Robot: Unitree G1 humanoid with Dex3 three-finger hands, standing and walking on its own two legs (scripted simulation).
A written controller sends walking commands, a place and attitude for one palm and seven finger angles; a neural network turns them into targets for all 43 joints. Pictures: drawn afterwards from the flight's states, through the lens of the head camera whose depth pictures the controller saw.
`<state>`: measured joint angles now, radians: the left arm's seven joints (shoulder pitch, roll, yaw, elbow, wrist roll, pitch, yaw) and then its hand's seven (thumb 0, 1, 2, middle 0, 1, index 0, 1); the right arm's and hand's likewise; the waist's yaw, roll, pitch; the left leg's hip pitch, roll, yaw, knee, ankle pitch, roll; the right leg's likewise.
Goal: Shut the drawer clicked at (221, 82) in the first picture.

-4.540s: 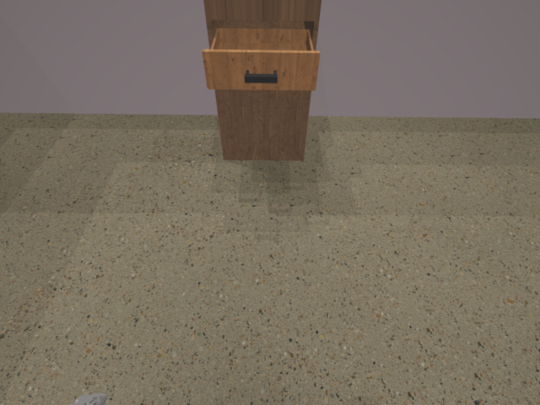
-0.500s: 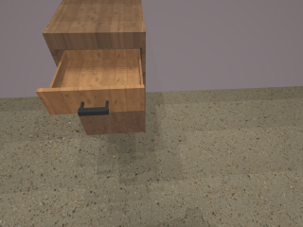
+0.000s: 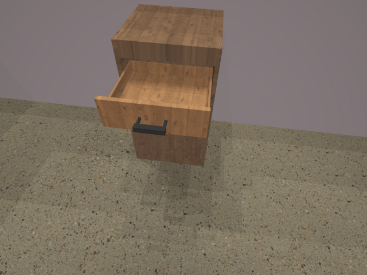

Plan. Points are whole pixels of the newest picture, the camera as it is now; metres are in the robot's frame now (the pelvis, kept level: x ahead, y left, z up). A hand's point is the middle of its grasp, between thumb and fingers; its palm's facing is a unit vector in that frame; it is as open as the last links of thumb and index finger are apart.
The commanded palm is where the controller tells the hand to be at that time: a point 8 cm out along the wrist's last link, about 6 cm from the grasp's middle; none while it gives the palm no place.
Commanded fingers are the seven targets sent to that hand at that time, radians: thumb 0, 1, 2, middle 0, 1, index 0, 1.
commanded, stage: take the last steps up to it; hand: left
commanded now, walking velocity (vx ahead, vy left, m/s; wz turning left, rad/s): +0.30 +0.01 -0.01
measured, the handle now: (150, 125) +0.61 +0.20 -0.10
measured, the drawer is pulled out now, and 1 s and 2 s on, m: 0.29 0.29 0.29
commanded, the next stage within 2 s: come to a stop and stand still in 0.86 s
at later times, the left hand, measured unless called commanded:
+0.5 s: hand (126, 237) +0.24 +0.19 -0.17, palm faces -0.06 -0.98 -0.20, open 7.4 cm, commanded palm none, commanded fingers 0.00 0.90 0.90 -0.20 -0.30 -0.20 -0.30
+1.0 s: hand (132, 236) +0.25 +0.18 -0.20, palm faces +0.08 -0.98 -0.16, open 7.3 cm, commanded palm none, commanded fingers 0.00 0.90 0.90 -0.20 -0.30 -0.20 -0.30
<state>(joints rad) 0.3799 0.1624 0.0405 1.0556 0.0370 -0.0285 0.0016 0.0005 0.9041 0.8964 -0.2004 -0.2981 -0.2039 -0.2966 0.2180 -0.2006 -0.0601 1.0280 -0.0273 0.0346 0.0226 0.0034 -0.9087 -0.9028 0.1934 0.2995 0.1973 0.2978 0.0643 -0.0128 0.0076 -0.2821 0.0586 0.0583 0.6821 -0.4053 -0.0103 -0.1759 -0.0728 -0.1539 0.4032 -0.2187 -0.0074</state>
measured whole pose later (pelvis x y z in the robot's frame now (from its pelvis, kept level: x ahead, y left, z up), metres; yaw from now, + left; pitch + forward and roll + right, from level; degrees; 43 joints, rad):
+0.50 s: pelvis +0.13 +0.01 -0.01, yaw -2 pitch -1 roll +1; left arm 0.11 0.19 0.06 1.02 0.02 -0.01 -0.02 0.00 0.91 0.90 -0.19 -0.30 -0.20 -0.30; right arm 0.47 -0.12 -0.03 1.17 -0.03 -0.05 -0.02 0.00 -0.91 -0.90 0.20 0.30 0.20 0.30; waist -0.05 0.00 0.08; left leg 0.09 0.03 0.13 0.33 -0.39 -0.02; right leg -0.49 -0.07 -0.11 0.68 -0.22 -0.02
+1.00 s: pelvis +0.28 +0.00 -0.01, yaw -1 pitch -2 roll -1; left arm 0.34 0.18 0.05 1.12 0.02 -0.02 0.01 0.00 0.91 0.90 -0.20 -0.30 -0.20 -0.30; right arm 0.15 -0.16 -0.03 1.02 -0.03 -0.05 0.00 0.00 -0.92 -0.90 0.19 0.30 0.20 0.30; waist 0.05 -0.03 0.04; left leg -0.31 0.06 0.12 0.56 -0.20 0.03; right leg -0.18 -0.03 -0.13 0.63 -0.41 -0.02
